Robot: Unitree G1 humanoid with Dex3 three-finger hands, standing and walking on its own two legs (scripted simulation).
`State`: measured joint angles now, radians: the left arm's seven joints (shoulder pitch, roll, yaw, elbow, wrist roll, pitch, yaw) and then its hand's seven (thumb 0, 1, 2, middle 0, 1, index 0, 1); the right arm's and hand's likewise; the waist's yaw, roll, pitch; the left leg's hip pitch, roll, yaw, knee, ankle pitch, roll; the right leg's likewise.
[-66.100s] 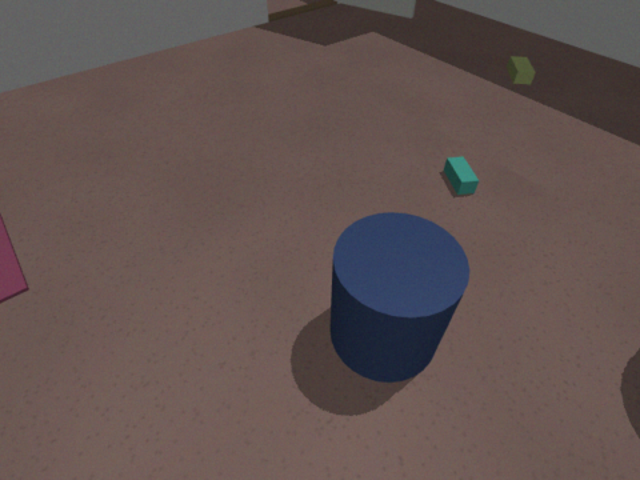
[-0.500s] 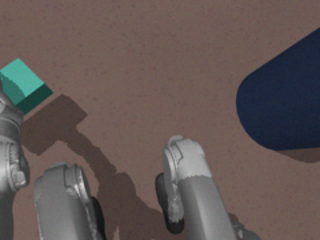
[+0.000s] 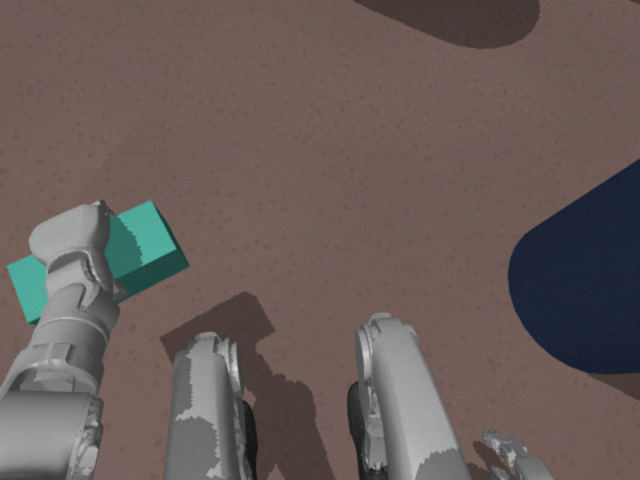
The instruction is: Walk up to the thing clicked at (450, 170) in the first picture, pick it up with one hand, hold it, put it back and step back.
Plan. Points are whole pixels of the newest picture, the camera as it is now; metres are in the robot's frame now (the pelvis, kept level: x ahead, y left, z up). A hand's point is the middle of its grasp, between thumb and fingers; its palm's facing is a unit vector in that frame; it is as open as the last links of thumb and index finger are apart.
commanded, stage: lift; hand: left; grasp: from above
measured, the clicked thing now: (106, 266) +0.43 +0.28 -0.15
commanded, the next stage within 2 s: hold in 0.98 s
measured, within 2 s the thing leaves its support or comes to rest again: neither
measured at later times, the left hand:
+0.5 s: hand (10, 231) +0.38 +0.25 +0.10, palm faces -0.41 -0.27 -0.87, open 11.5 cm
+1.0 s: hand out of the picture +0.40 +0.25 +0.20, palm faces -0.40 -0.27 -0.88, open 11.5 cm
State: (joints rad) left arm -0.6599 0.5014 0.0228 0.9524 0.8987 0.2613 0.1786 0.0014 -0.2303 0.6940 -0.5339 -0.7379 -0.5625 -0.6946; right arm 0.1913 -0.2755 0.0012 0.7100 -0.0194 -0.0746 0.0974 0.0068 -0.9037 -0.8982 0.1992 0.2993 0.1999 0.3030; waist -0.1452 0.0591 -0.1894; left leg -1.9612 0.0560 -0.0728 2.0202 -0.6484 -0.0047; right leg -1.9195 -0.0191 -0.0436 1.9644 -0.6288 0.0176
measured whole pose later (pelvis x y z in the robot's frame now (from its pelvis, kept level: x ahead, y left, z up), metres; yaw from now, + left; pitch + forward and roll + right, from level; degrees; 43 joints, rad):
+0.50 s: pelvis +0.04 -0.01 +0.19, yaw +2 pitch +21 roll -2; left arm -0.45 0.35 -0.15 0.88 0.79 0.43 0.18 0.00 -0.24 0.70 -0.55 -0.72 -0.58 -0.68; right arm 0.21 -0.24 0.02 0.80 0.05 -0.12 -0.07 0.01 -0.89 -0.89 0.20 0.30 0.20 0.30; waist -0.10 0.05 -0.18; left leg -1.17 0.07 -0.03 1.34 -0.54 -0.02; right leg -1.14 -0.01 -0.05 1.29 -0.52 0.00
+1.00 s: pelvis +0.09 +0.00 +0.28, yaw +3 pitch +12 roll -1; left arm -0.42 0.29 -0.17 0.93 0.79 0.43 0.21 0.00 -0.23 0.69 -0.54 -0.73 -0.57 -0.68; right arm 0.27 -0.25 0.00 0.82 0.04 -0.12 -0.06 0.01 -0.87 -0.89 0.20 0.30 0.20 0.30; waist -0.09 0.04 -0.10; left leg -0.65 0.05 0.01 0.85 -0.40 -0.02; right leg -0.64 -0.02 -0.03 0.82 -0.39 0.01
